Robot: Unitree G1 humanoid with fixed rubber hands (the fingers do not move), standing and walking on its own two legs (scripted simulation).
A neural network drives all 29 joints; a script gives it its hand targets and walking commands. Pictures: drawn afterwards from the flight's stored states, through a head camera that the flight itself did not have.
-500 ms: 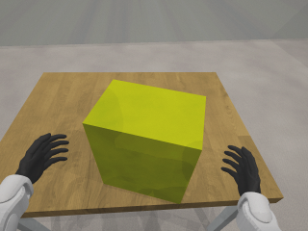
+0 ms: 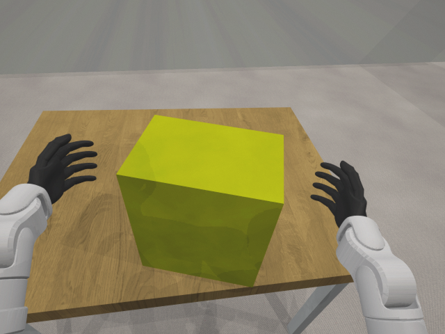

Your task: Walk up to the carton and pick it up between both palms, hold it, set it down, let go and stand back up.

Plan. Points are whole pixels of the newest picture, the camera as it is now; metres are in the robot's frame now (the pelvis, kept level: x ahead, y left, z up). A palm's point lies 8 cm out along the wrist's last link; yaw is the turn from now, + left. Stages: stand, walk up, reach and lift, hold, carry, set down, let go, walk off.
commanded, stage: reach and lift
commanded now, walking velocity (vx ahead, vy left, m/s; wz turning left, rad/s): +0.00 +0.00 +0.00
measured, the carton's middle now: (206, 206) +0.37 +0.02 +0.03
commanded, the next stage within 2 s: none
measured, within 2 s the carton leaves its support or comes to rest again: neither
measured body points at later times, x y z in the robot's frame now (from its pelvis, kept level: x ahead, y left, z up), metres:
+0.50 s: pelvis -0.02 +0.00 +0.00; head -0.02 +0.03 +0.45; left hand +0.39 +0.26 +0.21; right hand +0.35 -0.21 +0.19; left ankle -0.02 +0.09 -0.75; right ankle +0.01 -0.17 -0.74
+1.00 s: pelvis -0.01 -0.02 +0.00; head -0.01 +0.01 +0.45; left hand +0.42 +0.24 +0.17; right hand +0.36 -0.21 +0.15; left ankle -0.02 +0.09 -0.74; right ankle +0.01 -0.17 -0.74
